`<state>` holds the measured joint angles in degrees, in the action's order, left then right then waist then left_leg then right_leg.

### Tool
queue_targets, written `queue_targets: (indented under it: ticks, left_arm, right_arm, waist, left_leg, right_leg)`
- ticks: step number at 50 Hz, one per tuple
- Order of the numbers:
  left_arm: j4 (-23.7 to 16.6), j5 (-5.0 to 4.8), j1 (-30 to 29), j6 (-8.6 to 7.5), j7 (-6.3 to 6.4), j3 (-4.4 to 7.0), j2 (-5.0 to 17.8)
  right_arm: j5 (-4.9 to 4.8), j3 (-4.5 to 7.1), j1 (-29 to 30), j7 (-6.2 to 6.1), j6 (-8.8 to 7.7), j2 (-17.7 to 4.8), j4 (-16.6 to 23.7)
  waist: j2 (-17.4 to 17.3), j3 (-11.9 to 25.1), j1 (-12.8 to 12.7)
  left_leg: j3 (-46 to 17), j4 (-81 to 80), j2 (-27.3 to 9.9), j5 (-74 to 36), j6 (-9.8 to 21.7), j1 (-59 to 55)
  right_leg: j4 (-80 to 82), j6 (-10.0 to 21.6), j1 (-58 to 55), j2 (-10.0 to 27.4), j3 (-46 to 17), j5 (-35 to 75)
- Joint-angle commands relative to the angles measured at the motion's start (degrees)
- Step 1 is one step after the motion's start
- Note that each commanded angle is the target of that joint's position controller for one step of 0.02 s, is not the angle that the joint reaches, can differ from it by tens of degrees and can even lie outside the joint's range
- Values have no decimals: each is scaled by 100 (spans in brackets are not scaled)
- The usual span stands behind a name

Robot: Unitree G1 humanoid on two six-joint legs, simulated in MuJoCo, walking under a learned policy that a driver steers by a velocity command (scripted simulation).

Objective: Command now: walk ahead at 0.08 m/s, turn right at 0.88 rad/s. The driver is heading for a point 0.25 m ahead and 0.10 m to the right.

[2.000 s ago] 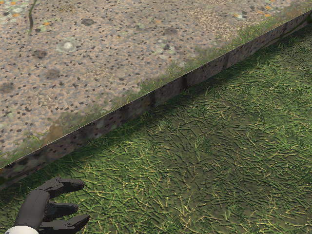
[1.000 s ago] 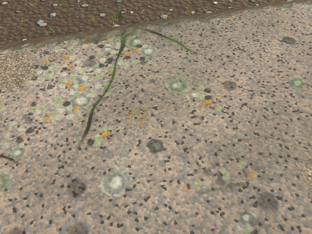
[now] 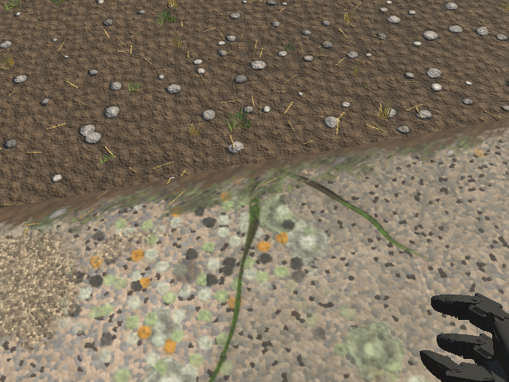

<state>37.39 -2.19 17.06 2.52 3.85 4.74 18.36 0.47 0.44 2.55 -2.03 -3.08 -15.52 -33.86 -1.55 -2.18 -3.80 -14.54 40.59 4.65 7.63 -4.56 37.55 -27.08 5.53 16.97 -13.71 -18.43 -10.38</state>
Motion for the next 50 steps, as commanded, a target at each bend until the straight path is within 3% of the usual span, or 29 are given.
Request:
queue_targets:
  ticks: [1, 4, 5, 6, 7, 8, 9, 10, 11, 13, 15, 19, 22, 25, 26, 27, 28, 29, 30, 32, 35, 41, 50]
  left_arm:
    - [-523, 39, -32, 9, 88, 287, 749]
    - [-757, 68, -416, 32, 33, 276, 620]
    - [-792, 72, -437, 47, -26, 205, 445]
    - [-731, 151, 80, 54, -77, 57, 9]
    - [-845, 79, 296, 21, -111, 78, 285]
    - [-694, 162, 579, -22, -168, 181, 801]
    - [-519, 136, 327, 18, -179, 263, 1110]
    - [-405, 140, 95, 88, -147, 267, 1087]
    - [-436, 155, -26, 119, -113, 218, 936]
    - [-508, 166, -187, 81, -135, 69, 521]
    - [-509, 163, -226, 30, -141, -24, 270]
    - [-495, 217, -516, -5, -167, -107, 179]
    - [-395, 180, -569, -39, -228, -97, 252]
    - [-168, 218, -276, -76, -290, -103, 134]
    - [-217, 300, -283, -87, -281, -92, 287]
    - [-255, 434, -338, -90, -262, -13, 697]
    - [-184, 504, -385, -145, -319, -88, 384]
    - [-256, 492, -735, -211, -343, -206, 56]
    - [-195, 469, -760, -267, -347, -225, -19]
    - [-89, 393, -604, -347, -334, -197, 105]
    - [-11, 367, -381, -376, -309, -236, 25]
    - [106, 295, -164, -393, -290, -213, 6]
    - [327, 266, 59, -364, -280, -175, -76]
  right_arm:
    - [-6, 299, 300, 45, -161, -697, 376]
    - [-39, 397, -52, 78, -246, -726, 171]
    - [-39, 403, -406, 91, -256, -666, 30]
    - [32, 421, -442, 50, -181, -769, 58]
    - [218, 417, -782, 36, -72, -817, 53]
    - [144, 463, -926, 28, -19, -777, 41]
    - [77, 410, -676, 18, 28, -554, 144]
    - [49, 358, -598, 16, 108, -456, 169]
    - [17, 341, -548, 14, 168, -527, 168]
    - [64, 342, -554, 17, 239, -651, 70]
    - [60, 335, -669, 23, 290, -597, -33]
    - [-18, 385, -817, 33, 347, -704, -164]
    - [-37, 400, -1116, 28, 384, -788, -306]
    - [-117, 355, -1408, 4, 392, -702, -484]
    - [-99, 335, -1606, 15, 342, -644, -569]
    - [-7, 284, -1703, 53, 244, -419, -514]
    - [24, 285, -1344, 63, 179, -369, -430]
    - [64, 313, -1177, 72, 164, -448, -434]
    - [85, 308, -1111, 76, 170, -362, -488]
    - [110, 333, -1228, 63, 206, -405, -582]
    - [36, 341, -1388, 75, 193, -408, -734]
    - [22, 337, -1389, 62, 168, -365, -973]
    - [-30, 342, -1257, -8, 231, -375, -1274]
  waist:
    - [1015, 932, 171]
    - [1044, 863, 342]
    - [630, 1077, 464]
    - [-401, 1460, 148]
    - [-1331, 1508, 117]
    - [-1346, 1673, 107]
    - [-793, 1321, 227]
    - [-307, 1048, 277]
    - [-148, 853, 266]
    - [-244, 634, 244]
    - [-536, 796, 264]
    - [-877, 835, 422]
    - [-974, 759, 563]
    - [-775, 642, 376]
    - [-515, 685, 404]
    - [536, 706, 570]
    - [1168, 612, 444]
    - [1051, 310, 502]
    - [1046, 220, 510]
    - [1001, 23, 489]
    - [660, -95, 513]
    - [207, 151, 459]
    - [144, 353, 414]
  left_leg:
    - [139, -644, 205, -158, 79, -439]
    - [71, -1571, -60, -363, 235, -1427]
    - [104, -2181, -374, -1167, 462, -2427]
    - [-753, -1834, -1464, -2544, 1053, -3817]
    - [-2106, -1830, -2531, -3617, 2050, -4305]
    - [-2791, -1856, -2960, -3205, 2450, -4072]
    - [-2177, -1758, -2547, -2629, 2265, -3663]
    - [-1468, -1762, -2063, -2061, 1916, -3221]
    - [-1143, -1885, -1785, -1652, 1720, -2823]
    - [-543, -2115, -1357, -1628, 1596, -2297]
    - [-275, -2187, -1171, -1357, 1578, -2501]
    - [-375, -2331, -1283, -286, 1695, -2572]
    - [-599, -2328, -1446, 266, 1766, -2562]
    - [-449, -2142, -1272, 648, 1435, -2054]
    - [-258, -1931, -1169, 888, 1111, -1617]
    - [489, -1358, -663, 1172, 708, -1114]
    - [1021, -1177, -380, 1264, 419, -1582]
    - [975, -1158, -487, 907, 301, -1980]
    - [968, -1255, -481, 499, 272, -2193]
    - [873, -1341, -526, 154, 284, -2387]
    - [807, -1400, -563, 145, 411, -2503]
    - [752, -1376, -612, -356, 412, -2667]
    - [733, -1187, -639, -897, 510, -2865]
  right_leg:
    - [45, -166, -1133, 1303, -1552, 2157]
    - [-421, -69, -931, 1216, -1813, 1541]
    - [-1061, -186, -582, 901, -1405, 399]
    - [-2222, -406, 398, 399, -658, -2113]
    - [-3070, -675, 1452, 22, 92, -3357]
    - [-4129, -964, 1571, 520, 382, -3081]
    - [-4598, -1097, 1641, 698, 544, -2579]
    - [-4834, -1151, 1599, 773, 678, -2164]
    - [-4894, -1148, 1544, 771, 795, -1927]
    - [-4646, -1139, 1282, 764, 1168, -1605]
    - [-3959, -1141, 1125, 838, 1381, -1529]
    - [-2377, -1035, 534, 1209, 1527, -1525]
    - [-1326, -875, 117, 1268, 1550, -1265]
    - [349, -485, -856, 1132, 1693, -364]
    - [389, -293, -1352, 1467, 1367, -75]
    - [287, 50, -1458, 2244, 585, 326]
    - [764, 420, -440, 2668, 145, -254]
    - [945, 344, 10, 2503, 214, -822]
    - [890, 113, 120, 2224, 418, -1216]
    - [893, -84, 318, 2049, 536, -1392]
    - [835, -198, 372, 1855, 703, -1354]
    - [528, -195, -16, 1702, 904, -278]
    - [304, -283, -251, 1529, 1161, 576]
